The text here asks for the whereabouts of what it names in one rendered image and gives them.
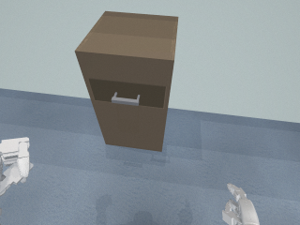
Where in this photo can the drawer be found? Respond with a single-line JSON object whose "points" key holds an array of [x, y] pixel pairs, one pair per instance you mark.
{"points": [[150, 95]]}

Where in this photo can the cabinet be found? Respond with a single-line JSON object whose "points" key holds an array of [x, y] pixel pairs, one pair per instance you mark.
{"points": [[130, 48]]}

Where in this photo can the handle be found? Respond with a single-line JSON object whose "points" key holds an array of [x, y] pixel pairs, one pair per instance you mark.
{"points": [[126, 101]]}

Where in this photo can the right robot hand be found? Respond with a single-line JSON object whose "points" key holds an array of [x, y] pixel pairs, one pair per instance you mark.
{"points": [[243, 210]]}

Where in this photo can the left robot hand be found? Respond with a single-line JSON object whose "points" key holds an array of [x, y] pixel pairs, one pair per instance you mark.
{"points": [[14, 153]]}

